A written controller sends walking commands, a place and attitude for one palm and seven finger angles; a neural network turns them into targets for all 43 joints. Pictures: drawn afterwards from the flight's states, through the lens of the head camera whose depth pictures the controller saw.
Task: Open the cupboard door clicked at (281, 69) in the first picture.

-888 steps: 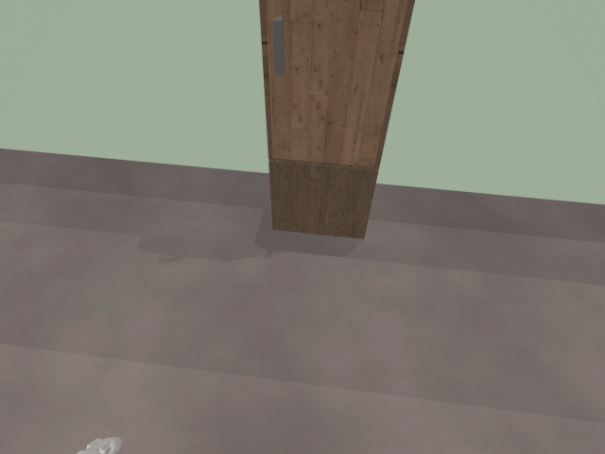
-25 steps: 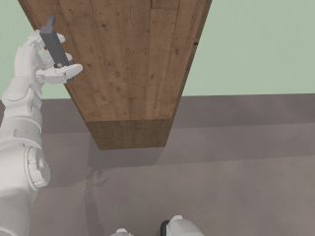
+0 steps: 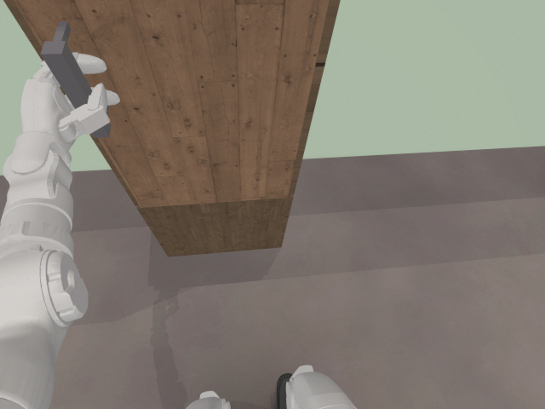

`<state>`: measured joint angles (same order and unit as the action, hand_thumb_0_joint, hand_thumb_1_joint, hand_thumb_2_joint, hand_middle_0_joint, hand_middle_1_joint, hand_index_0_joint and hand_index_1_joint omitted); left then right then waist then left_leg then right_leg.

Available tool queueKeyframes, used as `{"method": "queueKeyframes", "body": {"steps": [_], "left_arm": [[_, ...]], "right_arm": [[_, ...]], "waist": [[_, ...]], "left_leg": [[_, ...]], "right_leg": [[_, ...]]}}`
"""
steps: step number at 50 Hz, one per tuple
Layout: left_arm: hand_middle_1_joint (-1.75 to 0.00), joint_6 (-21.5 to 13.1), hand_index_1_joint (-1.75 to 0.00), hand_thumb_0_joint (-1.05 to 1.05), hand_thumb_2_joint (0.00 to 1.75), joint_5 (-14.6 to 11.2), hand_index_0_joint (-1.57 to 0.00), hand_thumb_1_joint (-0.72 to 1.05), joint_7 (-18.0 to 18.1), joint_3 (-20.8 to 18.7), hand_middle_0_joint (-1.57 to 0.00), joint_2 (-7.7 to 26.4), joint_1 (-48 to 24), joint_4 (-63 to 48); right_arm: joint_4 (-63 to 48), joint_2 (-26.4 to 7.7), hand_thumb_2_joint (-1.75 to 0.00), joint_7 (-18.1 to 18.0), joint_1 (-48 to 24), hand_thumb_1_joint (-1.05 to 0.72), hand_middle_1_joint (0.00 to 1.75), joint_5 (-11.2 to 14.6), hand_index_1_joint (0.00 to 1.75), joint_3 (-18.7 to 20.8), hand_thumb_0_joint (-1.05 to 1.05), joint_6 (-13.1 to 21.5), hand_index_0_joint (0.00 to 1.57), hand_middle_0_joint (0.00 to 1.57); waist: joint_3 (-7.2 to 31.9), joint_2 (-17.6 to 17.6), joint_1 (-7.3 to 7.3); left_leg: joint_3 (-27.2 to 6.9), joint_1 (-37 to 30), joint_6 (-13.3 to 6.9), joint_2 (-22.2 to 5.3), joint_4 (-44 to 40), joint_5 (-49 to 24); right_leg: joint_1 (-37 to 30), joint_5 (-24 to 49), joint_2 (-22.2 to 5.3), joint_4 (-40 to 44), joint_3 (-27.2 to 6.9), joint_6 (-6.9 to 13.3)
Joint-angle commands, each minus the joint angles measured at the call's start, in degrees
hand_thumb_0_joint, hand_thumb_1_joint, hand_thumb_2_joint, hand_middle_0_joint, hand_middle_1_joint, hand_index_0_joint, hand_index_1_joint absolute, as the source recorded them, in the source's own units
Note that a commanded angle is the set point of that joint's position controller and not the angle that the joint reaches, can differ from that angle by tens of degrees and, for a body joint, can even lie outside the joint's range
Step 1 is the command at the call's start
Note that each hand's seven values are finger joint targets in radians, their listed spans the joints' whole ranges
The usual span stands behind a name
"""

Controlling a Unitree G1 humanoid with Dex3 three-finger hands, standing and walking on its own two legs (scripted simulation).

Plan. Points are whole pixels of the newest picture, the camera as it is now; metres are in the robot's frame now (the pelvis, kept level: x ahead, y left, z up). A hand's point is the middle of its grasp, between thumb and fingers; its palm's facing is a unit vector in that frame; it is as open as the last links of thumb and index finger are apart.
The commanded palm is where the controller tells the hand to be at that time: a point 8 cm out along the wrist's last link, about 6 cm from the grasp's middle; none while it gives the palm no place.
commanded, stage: pull the door open along its arc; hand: left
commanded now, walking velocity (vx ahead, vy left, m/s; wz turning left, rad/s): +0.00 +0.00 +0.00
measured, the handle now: (83, 84) +0.56 +0.21 +0.11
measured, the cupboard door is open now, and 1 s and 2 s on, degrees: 0 44 43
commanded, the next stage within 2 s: open thumb and fingers to let go in 0.96 s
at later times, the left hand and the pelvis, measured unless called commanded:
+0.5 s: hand (113, 167) +0.42 +0.16 +0.11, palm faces +0.16 -0.98 +0.09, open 6.0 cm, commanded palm +0.36 +0.21 +0.11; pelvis +0.02 -0.01 +0.02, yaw -1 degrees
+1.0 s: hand (202, 255) +0.29 +0.06 +0.11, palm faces +0.32 -0.95 -0.03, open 6.2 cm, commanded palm +0.24 +0.09 +0.11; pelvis +0.03 -0.03 +0.02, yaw +3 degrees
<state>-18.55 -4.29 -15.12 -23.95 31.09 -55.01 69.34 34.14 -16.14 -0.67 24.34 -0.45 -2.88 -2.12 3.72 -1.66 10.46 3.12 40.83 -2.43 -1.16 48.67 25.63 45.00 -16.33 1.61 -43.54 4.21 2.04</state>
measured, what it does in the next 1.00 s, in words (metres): stands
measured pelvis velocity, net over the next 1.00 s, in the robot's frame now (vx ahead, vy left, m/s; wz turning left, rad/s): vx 0.03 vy -0.03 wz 0.05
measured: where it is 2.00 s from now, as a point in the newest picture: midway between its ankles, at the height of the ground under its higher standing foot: outside the picture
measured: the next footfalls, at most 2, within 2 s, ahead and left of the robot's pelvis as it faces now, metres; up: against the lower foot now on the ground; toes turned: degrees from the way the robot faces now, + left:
none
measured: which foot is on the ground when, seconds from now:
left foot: down 0.00-1.00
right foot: down 0.00-1.00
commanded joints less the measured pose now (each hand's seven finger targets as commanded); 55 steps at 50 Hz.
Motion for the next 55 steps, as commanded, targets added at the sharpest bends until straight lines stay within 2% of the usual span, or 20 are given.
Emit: {"method": "queueKeyframes", "body": {"steps": [1,7,10,13,15,18,19,21,22,23,26,27,29,32,35,43,47,52,53,55], "left_arm": [[-1.35,-4.9,-1.35,0.00,0.90,-2.3,-0.40,0.90,-0.8,-1.4,-0.40,15.5,-22.7,-15.3],[-1.35,-4.2,-1.35,0.00,0.90,-3.6,-0.40,0.90,-1.6,-1.6,-0.40,14.0,-11.2,-21.3],[-1.35,-2.8,-1.35,0.00,0.90,-5.4,-0.40,0.90,-1.9,-1.2,-0.40,11.5,-3.3,-25.1],[-1.35,-2.0,-1.35,0.00,0.90,-7.0,-0.40,0.90,-2.1,-1.1,-0.40,9.8,4.8,-32.3],[-1.35,-0.9,-1.35,0.00,0.90,-8.1,-0.40,0.90,-1.9,0.2,-0.40,6.9,10.8,-36.3],[-1.35,0.2,-1.35,0.00,0.90,-9.3,-0.40,0.90,-1.2,1.0,-0.40,3.9,18.9,-43.7],[-1.35,1.1,-1.35,0.00,0.90,-12.2,-0.40,0.90,6.0,-5.1,-0.40,2.1,19.8,-47.9],[-1.35,3.0,-1.35,0.00,0.90,-11.6,-0.40,0.90,14.0,0.2,-0.40,-7.4,24.9,-50.8],[-1.35,3.0,-1.35,0.00,0.90,-10.4,-0.40,0.90,16.9,2.1,-0.40,-9.4,26.2,-53.7],[-1.35,3.3,-1.35,0.00,0.90,-8.8,-0.40,0.90,20.1,2.3,-0.40,-9.9,27.9,-56.9],[-1.35,4.8,-1.35,0.00,0.90,-3.1,-0.40,0.90,28.5,8.9,-0.40,-16.5,32.6,-64.2],[-1.35,5.3,-1.35,0.00,0.90,-1.3,-0.40,0.90,30.7,11.6,-0.40,-18.4,33.6,-66.7],[-1.35,6.9,-1.35,0.00,0.90,0.8,-0.40,0.90,34.3,16.3,-0.40,-23.4,35.8,-71.4],[-1.35,9.4,-1.35,0.00,0.90,2.5,-0.40,0.90,38.2,22.2,-0.40,-29.2,37.4,-75.1],[-1.35,11.4,-1.35,0.00,0.90,4.2,-0.40,0.90,41.4,28.1,-0.40,-34.8,40.4,-80.8],[-1.35,14.4,-1.35,0.00,0.90,10.2,-0.40,0.90,43.3,41.2,-0.40,-41.3,56.6,-92.5],[-1.35,15.5,-1.35,0.00,0.90,9.3,-0.40,0.90,43.9,42.5,-0.40,-42.1,66.3,-95.9],[-1.35,16.5,-1.35,0.00,0.90,8.3,-0.40,0.90,45.9,39.6,-0.40,-40.3,57.0,-92.4],[-1.35,16.4,-1.35,0.00,0.90,8.5,-0.40,0.90,46.9,37.9,-0.40,-38.8,50.6,-90.9],[-1.34,16.5,-1.34,0.00,0.84,8.8,-0.39,0.76,47.4,38.4,-0.39,-40.5,52.6,-88.7]], "right_arm": [[-3.1,-10.4,-0.90,-0.7,8.9,-0.90,0.30,0.4,0.30,3.9,0.00,1.2,0.20,0.20],[-5.3,-10.1,-0.90,-0.5,6.9,-0.90,0.30,1.0,0.30,4.3,0.00,0.9,0.20,0.20],[-6.5,-9.7,-0.90,-0.3,5.0,-0.90,0.30,1.6,0.30,4.5,0.00,0.9,0.20,0.20],[-8.3,-9.1,-0.90,-0.1,2.5,-0.90,0.30,2.1,0.30,4.7,0.00,1.1,0.20,0.20],[-9.1,-8.7,-0.90,0.1,1.1,-0.90,0.30,2.4,0.30,4.7,0.00,1.4,0.20,0.20],[-10.4,-8.0,-0.90,0.3,-1.2,-0.90,0.30,2.7,0.30,4.9,0.00,2.1,0.20,0.20],[-10.6,-6.5,-0.90,0.7,-3.2,-0.90,0.30,2.7,0.30,5.0,0.00,2.5,0.20,0.20],[-10.3,-5.9,-0.90,1.5,-5.4,-0.90,0.30,2.6,0.30,5.0,0.00,3.6,0.20,0.20],[-10.0,-5.7,-0.90,1.7,-6.1,-0.90,0.30,2.5,0.30,5.1,0.00,4.1,0.20,0.20],[-9.7,-5.4,-0.90,2.0,-6.5,-0.90,0.30,2.2,0.30,5.3,0.00,4.3,0.20,0.20],[-9.7,-4.1,-0.90,2.7,-8.6,-0.90,0.30,0.9,0.30,5.4,0.00,4.1,0.20,0.20],[-9.8,-3.9,-0.90,2.8,-9.2,-0.90,0.30,0.5,0.30,5.5,0.00,3.9,0.20,0.20],[-10.0,-2.9,-0.90,2.8,-11.1,-0.90,0.30,0.1,0.30,5.2,0.00,3.3,0.20,0.20],[-10.2,-2.5,-0.90,1.7,-13.5,-0.90,0.30,-0.4,0.30,5.0,0.00,2.1,0.20,0.20],[-10.9,-1.2,-0.90,0.8,-16.1,-0.90,0.30,-1.0,0.30,4.6,0.00,1.7,0.20,0.20],[-12.8,0.9,-0.90,0.9,-19.0,-0.90,0.30,-1.8,0.30,4.0,0.00,0.3,0.20,0.20],[-13.7,1.5,-0.90,1.6,-21.2,-0.90,0.30,-1.5,0.30,3.4,0.00,-0.3,0.20,0.20],[-12.3,1.5,-0.90,0.5,-23.6,-0.90,0.30,-1.6,0.30,2.6,0.00,-0.9,0.20,0.20],[-11.5,1.3,-0.90,0.0,-23.8,-0.90,0.30,-1.8,0.30,2.4,0.00,-1.0,0.20,0.20],[-11.5,1.6,-0.90,-0.3,-23.6,-0.90,0.30,-2.0,0.30,2.5,0.00,-0.7,0.20,0.20]], "waist": [[29.1,-4.7,-1.52],[29.8,-4.7,-4.38],[27.6,-1.1,-5.59],[27.8,-3.8,-7.82],[26.1,-1.3,-8.36],[24.2,-1.8,-9.49],[23.1,0.6,-12.88],[18.4,1.2,-11.36],[17.0,2.5,-11.05],[18.6,0.5,-11.43],[19.5,0.5,-11.76],[19.8,2.0,-11.27],[19.7,0.9,-11.38],[17.6,5.0,-10.20],[17.1,5.0,-10.52],[13.7,4.5,-10.54],[11.8,2.2,-12.20],[7.3,4.9,-11.03],[7.1,4.9,-10.47],[9.1,5.8,-11.20]], "left_leg": [[-4.9,-9.8,0.9,0.5,-5.9,-22.0],[-3.9,-10.2,0.5,0.6,-7.0,-25.1],[-2.6,-8.1,0.1,0.6,-8.4,-23.6],[-1.7,-9.0,0.1,0.8,-9.5,-25.7],[-1.6,-9.0,0.1,0.6,-10.2,-26.9],[-1.3,-10.7,0.1,0.6,-11.0,-29.1],[-1.6,-9.8,1.0,1.2,-11.4,-26.9],[-1.5,-11.1,1.7,1.2,-12.7,-24.4],[-1.8,-11.5,1.7,1.0,-12.7,-24.4],[-1.5,-12.6,1.8,1.1,-12.7,-25.8],[-1.6,-15.3,2.1,0.9,-12.8,-29.4],[-1.8,-16.5,1.9,0.8,-12.6,-29.8],[-1.8,-18.0,2.2,0.7,-13.0,-29.8],[-2.4,-19.0,2.0,0.6,-13.5,-26.0],[-2.7,-20.4,2.0,0.8,-14.1,-24.3],[-3.8,-23.0,1.8,0.5,-13.1,-27.9],[-4.2,-22.1,2.1,1.0,-13.1,-26.3],[-4.7,-19.7,1.9,1.9,-12.7,-19.2],[-4.8,-19.4,1.8,2.1,-12.6,-17.9],[-4.7,-19.5,1.8,2.4,-12.2,-17.3]], "right_leg": [[-21.4,18.0,0.3,2.3,-4.0,-0.5],[-25.8,22.0,0.3,2.5,-4.2,0.0],[-29.5,23.7,0.0,3.5,-4.5,-0.3],[-32.9,26.8,-0.6,3.6,-5.0,0.1],[-34.0,28.3,-0.7,3.8,-4.8,0.0],[-34.9,30.1,-1.1,4.1,-4.7,-0.1],[-34.2,27.8,-0.7,5.4,-3.6,-0.3],[-31.1,23.4,-0.6,7.0,-2.4,-0.6],[-30.5,22.2,-0.6,7.3,-2.1,-0.6],[-31.2,23.3,-0.7,6.8,-2.3,-0.5],[-32.1,25.1,-1.3,6.2,-1.8,-0.3],[-32.2,25.2,-1.4,6.5,-1.9,-0.4],[-33.0,25.0,-1.7,6.6,-1.9,-0.2],[-33.3,22.7,-2.0,8.0,-2.0,-0.4],[-34.5,21.5,-2.4,8.7,-2.1,-0.5],[-35.3,26.5,-3.3,8.1,-1.8,0.0],[-36.4,26.0,-3.2,7.8,-1.3,0.5],[-33.6,19.6,-3.5,9.9,-2.5,0.0],[-32.2,17.4,-3.6,10.2,-2.9,-0.1],[-32.6,16.4,-3.9,10.3,-3.4,-0.4]]}}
